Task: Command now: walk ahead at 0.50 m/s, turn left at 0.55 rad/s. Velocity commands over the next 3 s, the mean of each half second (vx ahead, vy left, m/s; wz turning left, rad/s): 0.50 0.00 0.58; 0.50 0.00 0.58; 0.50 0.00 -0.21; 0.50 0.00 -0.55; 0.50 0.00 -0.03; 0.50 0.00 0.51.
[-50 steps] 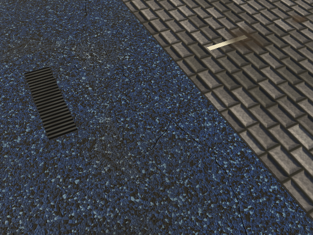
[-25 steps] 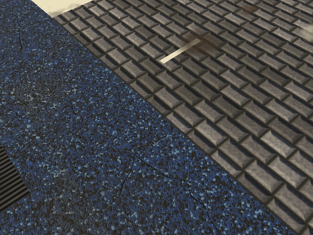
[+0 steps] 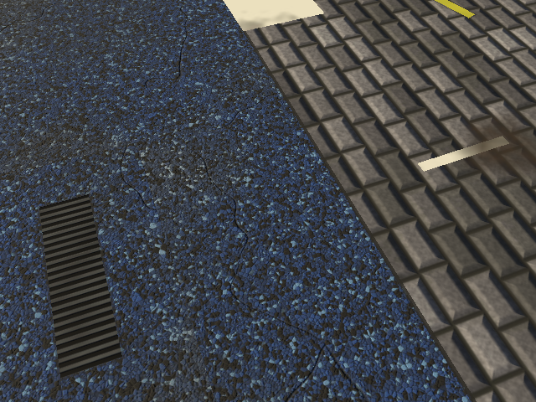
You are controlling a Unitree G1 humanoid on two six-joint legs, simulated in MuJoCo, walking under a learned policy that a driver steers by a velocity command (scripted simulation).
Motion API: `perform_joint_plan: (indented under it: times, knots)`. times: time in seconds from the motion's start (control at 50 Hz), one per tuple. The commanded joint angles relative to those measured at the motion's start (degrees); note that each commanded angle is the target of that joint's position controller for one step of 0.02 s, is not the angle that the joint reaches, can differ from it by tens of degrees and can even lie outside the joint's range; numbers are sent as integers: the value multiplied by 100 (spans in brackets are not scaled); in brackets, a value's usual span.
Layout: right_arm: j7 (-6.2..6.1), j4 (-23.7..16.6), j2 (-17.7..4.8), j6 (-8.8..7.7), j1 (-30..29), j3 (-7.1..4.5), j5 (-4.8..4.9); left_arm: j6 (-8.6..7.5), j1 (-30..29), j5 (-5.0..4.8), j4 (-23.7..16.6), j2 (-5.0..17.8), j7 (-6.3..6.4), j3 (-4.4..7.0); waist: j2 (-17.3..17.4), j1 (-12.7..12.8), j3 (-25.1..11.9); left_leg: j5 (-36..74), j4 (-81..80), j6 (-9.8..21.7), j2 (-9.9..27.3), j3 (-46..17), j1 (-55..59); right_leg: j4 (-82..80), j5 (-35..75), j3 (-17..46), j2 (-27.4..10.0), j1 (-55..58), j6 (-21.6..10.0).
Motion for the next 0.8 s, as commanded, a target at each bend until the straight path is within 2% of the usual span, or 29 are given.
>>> perform_joint_plan:
  times: [0.02, 0.06, 0.1, 0.2, 0.28, 0.32, 0.34, 0.36, 0.38, 0.4, 0.42, 0.44, 0.46, 0.48, 0.5, 0.52, 0.54, 0.56, 0.6, 0.68, 0.74, 0.8]
  knots:
    - [-97, -133, -587, -103, 417, -136, 77, 18, 100, 144, -499, 625, -38, 121, -85, 86, -224, 1686, -1756, 955, 1607, -2126, 1094, -349, 278, 450, -394, -1366, 156]
    - [-67, -100, -692, -217, 543, -148, 94, 185, 70, 189, -558, 555, -79, 112, 25, 139, -302, 2173, -1794, 945, 1389, -1885, 888, -684, 386, 319, -367, -1265, 296]
    - [-59, -77, -838, -248, 728, -184, 83, 238, -304, 173, -722, 526, -104, 101, 130, 54, -227, 2103, -1888, 860, 1252, -1818, 806, -1175, 775, 228, -371, -1457, 403]
    - [-69, -14, -863, -215, 1307, -200, 75, 234, -1452, 121, -1120, 539, -131, 66, 380, -408, -128, 2005, -1779, 587, 1139, -2005, 1348, -2539, 1741, 234, -233, -1942, 472]
    - [-121, -7, -919, -195, 1611, -211, 10, 153, -2072, 71, -1377, 575, -162, 15, 429, -637, -129, 2478, -1436, 552, 1260, -2273, 1882, -3315, 1869, 256, 6, -1935, 372]
    - [-167, -62, -995, -197, 1544, -229, -21, 100, -2072, 47, -1450, 667, -159, 19, 487, -558, -137, 2678, -1223, 446, 1367, -2471, 1966, -3702, 1727, 352, 94, -1573, 257]
    - [-187, -117, -1049, -202, 1385, -242, -29, 74, -1844, 38, -1410, 746, -148, 40, 522, -404, -165, 2778, -1094, 339, 1390, -2537, 1857, -3930, 1579, 390, 151, -1135, 180]
    - [-185, -188, -1111, -214, 1156, -254, -38, 46, -1420, 24, -1294, 849, -116, 78, 551, -178, -274, 3163, -817, 208, 1342, -2530, 1624, -4111, 1334, 365, 274, -426, 82]
    - [-152, -225, -1156, -241, 1024, -259, -30, 4, -762, 24, -1090, 993, -58, 146, 452, 116, -579, 3586, -166, 86, 1164, -2475, 1445, -4290, 1201, 283, 427, 479, -24]
    - [-91, -243, -1057, -286, 958, -228, 28, -74, 27, 81, -922, 1189, 17, 222, 104, 531, -1057, 3213, 1005, -56, 774, -2177, 979, -4591, 1224, 546, 82, 1689, -205]
    - [-59, -458, -534, -326, 1137, -86, 165, -85, 836, 233, -940, 1660, 126, 328, -676, 718, -1983, 1240, 2718, -222, 322, -1617, 14, -4847, -191, 2188, -1431, 3112, -531]
    - [-66, -589, -390, -288, 1743, -42, 174, 5, 521, 232, -955, 1953, 100, 404, -1865, 179, -2206, -2124, 3726, -290, -268, -1150, -1361, -5590, -294, 4661, -2399, 3541, -1077]
    - [-119, -354, -776, -180, 1589, -82, -25, 65, 108, 136, -1023, 1353, 71, 316, -799, 45, -1383, -1613, 4190, -246, 318, -1172, -1740, -5566, -969, 4343, -2206, 2784, -1066]
    - [-60, -351, -785, -153, 1203, -88, -64, 70, -205, 83, -1066, 892, 50, 207, -203, 50, -720, -1078, 4046, -285, 507, -1079, -1665, -5677, -715, 3358, -1902, 2015, -956]
    - [-13, -384, -672, -129, 1028, -70, -61, 61, -361, 98, -1039, 723, 35, 156, -153, -25, -436, -816, 3809, -335, 677, -997, -1543, -5827, -30, 2582, -1608, 1576, -819]
    - [41, -411, -629, -75, 942, -69, -122, 26, -290, 86, -956, 693, 49, 139, -402, -52, -299, -733, 3667, -388, 797, -937, -1464, -5915, 576, 2030, -1421, 1332, -745]
    - [94, -407, -583, -7, 959, -56, -147, -20, -225, 63, -875, 683, 43, 136, -551, -100, -262, -657, 3636, -432, 852, -877, -1365, -5998, 1038, 1597, -1266, 1177, -692]
    - [131, -449, -538, 40, 922, -44, -143, -87, -115, 30, -808, 707, 18, 147, -617, -114, -304, -580, 3630, -453, 858, -830, -1358, -6026, 1492, 1370, -1262, 1160, -716]
    - [192, -592, -471, 91, 625, -18, -134, -179, 19, -18, -709, 752, -24, 179, -555, -123, -276, -326, 3565, -495, 933, -803, -1657, -6157, 2015, 969, -1300, 1255, -790]
    - [273, -879, -369, 97, -136, 42, -131, -183, 225, -9, -542, 767, -38, 207, -465, -28, -98, 379, 2904, -612, 1035, -645, -2194, -6308, 2498, 193, -1209, 1455, -802]
    - [345, -1060, -221, 57, -691, 132, -110, -170, 308, -8, -449, 806, -41, 223, -461, 78, -3, 1004, 1828, -586, 1035, -349, -1919, -6279, 2688, -359, -1066, 1471, -687]
    - [405, -1251, -198, 48, -1187, 174, -134, -139, 535, -11, -327, 954, -3, 264, -453, 206, 117, 925, 1035, -432, 1002, -15, -1654, -6212, 2904, -612, -1207, 1737, -612]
